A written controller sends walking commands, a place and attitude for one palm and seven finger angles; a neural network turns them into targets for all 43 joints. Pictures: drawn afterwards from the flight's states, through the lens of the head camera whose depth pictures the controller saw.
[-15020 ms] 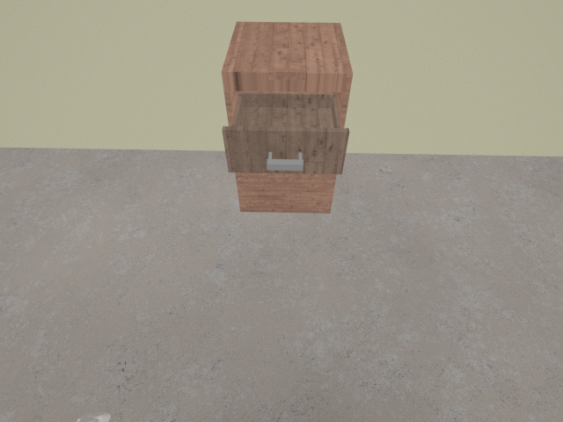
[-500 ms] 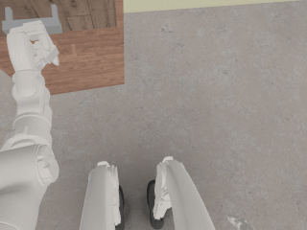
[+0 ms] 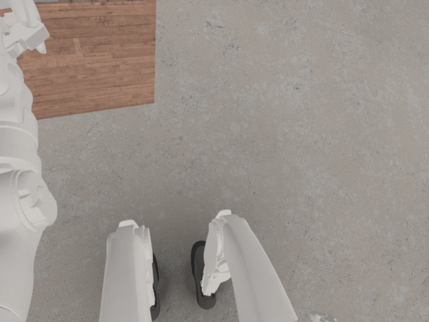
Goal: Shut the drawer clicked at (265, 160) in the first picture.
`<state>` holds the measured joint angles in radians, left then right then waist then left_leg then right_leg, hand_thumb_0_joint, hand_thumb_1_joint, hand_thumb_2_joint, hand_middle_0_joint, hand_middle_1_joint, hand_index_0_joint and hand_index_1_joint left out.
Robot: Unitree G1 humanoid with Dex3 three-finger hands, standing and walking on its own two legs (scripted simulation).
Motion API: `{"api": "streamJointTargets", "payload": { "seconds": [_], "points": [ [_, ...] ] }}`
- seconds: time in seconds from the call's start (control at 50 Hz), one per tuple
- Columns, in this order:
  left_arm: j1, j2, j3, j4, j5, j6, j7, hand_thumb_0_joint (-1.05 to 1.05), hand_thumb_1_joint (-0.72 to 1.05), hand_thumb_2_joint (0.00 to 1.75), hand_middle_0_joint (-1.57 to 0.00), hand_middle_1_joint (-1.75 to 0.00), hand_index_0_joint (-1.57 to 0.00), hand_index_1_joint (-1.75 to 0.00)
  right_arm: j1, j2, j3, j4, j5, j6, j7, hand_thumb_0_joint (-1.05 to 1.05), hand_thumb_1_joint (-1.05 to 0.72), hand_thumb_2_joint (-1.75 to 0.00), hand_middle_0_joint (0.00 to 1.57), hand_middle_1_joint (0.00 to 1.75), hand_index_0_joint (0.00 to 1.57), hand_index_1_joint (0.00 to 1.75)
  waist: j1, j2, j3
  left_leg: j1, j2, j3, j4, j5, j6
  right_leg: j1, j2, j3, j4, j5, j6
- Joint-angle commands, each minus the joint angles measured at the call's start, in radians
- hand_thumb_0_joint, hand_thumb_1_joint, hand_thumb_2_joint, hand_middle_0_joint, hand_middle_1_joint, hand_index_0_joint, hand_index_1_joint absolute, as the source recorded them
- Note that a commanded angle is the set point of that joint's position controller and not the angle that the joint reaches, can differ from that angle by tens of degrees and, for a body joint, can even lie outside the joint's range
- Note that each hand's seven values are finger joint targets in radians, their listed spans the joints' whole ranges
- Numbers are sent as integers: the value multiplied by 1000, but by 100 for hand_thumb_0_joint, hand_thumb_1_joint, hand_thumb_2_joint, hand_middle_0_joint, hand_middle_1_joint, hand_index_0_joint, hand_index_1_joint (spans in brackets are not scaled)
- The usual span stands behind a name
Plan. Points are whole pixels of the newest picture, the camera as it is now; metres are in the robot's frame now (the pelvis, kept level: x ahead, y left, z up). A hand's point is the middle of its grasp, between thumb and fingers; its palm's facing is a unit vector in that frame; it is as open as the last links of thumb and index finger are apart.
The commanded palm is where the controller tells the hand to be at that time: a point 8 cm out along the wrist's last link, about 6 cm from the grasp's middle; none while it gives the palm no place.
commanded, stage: push the drawer shut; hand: left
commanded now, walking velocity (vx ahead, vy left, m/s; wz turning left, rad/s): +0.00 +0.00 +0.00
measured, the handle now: out of the picture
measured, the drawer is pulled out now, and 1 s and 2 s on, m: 0.00 0.00 0.00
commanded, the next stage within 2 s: pull the fist back off the drawer in 0.20 s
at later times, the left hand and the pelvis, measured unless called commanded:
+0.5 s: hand (30, 21) +0.58 +0.24 +0.02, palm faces +0.20 -0.98 -0.05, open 2.7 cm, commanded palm +0.60 +0.22 +0.03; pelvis -0.02 +0.01 +0.00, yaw -1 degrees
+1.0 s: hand (41, 25) +0.57 +0.23 +0.02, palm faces +0.22 -0.97 -0.01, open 2.8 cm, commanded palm +0.55 +0.23 +0.03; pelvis +0.01 +0.01 +0.02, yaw -1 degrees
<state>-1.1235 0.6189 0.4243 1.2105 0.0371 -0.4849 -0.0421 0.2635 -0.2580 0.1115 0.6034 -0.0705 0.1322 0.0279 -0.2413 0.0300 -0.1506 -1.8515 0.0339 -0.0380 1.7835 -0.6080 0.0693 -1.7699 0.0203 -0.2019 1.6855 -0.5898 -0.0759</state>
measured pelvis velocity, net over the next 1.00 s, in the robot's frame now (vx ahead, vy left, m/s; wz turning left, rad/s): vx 0.01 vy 0.01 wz -0.01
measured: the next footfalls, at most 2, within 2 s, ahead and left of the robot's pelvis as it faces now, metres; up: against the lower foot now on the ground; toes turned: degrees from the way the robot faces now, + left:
none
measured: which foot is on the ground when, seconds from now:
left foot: down 0.00-1.00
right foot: down 0.00-1.00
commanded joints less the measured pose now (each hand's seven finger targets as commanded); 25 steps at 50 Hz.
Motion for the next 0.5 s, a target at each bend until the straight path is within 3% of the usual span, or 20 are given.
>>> {"api": "streamJointTargets", "payload": {
  "seconds": [0.0,0.02,0.06,0.1,0.12,0.16,0.18,0.24,0.28,0.34,0.38,0.44,0.48],
  "points": [
    [-695,286,-21,-264,17,-42,52,0,90,90,-140,-160,-140,-160,224,-242,-70,-3,-6,-9,-22,0,-90,-90,20,30,20,30,-105,354,-620,608,3,-164,-226,85,-27,167,35,137,-204,67,44],
    [-708,261,-46,-257,17,-38,53,0,90,90,-140,-160,-140,-160,220,-241,-68,1,-6,-15,-22,0,-90,-90,20,30,20,30,-115,360,-609,613,4,-169,-231,65,-27,151,34,136,-208,60,44],
    [-727,276,-51,-250,19,-33,56,0,90,90,-140,-160,-140,-160,220,-246,-63,4,-4,-24,-25,0,-90,-90,20,30,20,30,-125,381,-592,623,7,-181,-247,21,-29,126,30,132,-207,46,43],
    [-750,313,-38,-263,22,-33,60,0,90,90,-140,-160,-140,-160,218,-251,-59,3,-4,-33,-29,0,-90,-90,20,30,20,30,-124,397,-617,623,4,-180,-245,13,-30,137,30,135,-206,45,42],
    [-752,308,-43,-255,21,-29,61,0,90,90,-140,-160,-140,-160,216,-251,-56,5,-3,-38,-31,0,-90,-90,20,30,20,30,-133,381,-615,619,6,-183,-247,4,-27,134,31,133,-207,41,44],
    [-775,302,-59,-271,19,-31,60,0,90,90,-140,-160,-140,-160,218,-249,-54,7,-2,-48,-33,0,-90,-90,20,30,20,30,-138,422,-617,644,8,-185,-256,10,-31,125,29,133,-212,44,43],
    [-773,288,-66,-261,15,-26,59,0,90,90,-140,-160,-140,-160,216,-254,-53,10,0,-54,-33,0,-90,-90,20,30,20,30,-145,412,-615,644,8,-189,-260,-13,-30,119,28,131,-214,39,44],
    [-766,317,-57,-245,11,-19,58,0,90,90,-140,-160,-140,-160,209,-258,-45,11,2,-67,-39,0,-90,-90,20,30,20,30,-144,396,-593,606,7,-183,-264,-47,-27,133,27,135,-220,23,45],
    [-769,314,-59,-243,10,-19,56,0,90,90,-140,-160,-140,-160,211,-259,-44,11,2,-73,-41,0,-90,-90,20,30,20,30,-145,417,-592,622,11,-193,-275,-58,-30,118,27,129,-217,21,44],
    [-746,308,-50,-218,1,-13,55,0,90,90,-140,-160,-140,-160,215,-260,-44,12,2,-78,-40,0,-90,-90,20,30,20,30,-146,374,-568,584,9,-189,-271,-71,-27,133,27,132,-222,19,45],
    [-750,330,-30,-238,0,-19,53,0,90,90,-140,-160,-140,-160,227,-263,-45,9,-2,-78,-38,0,-90,-90,20,30,20,30,-134,394,-590,608,10,-194,-271,-38,-30,139,28,129,-217,33,42],
    [-733,303,-32,-229,-3,-16,51,0,90,90,-140,-160,-140,-160,234,-264,-50,10,-5,-74,-32,0,-90,-90,20,30,20,30,-133,373,-586,608,12,-204,-271,-33,-32,131,27,124,-210,40,43],
    [-723,291,-25,-248,-4,-20,51,0,90,90,-140,-160,-140,-160,244,-267,-56,9,-9,-71,-26,0,-90,-90,20,30,20,30,-120,404,-602,650,15,-215,-276,-3,-39,118,26,119,-206,56,41]
  ]
}}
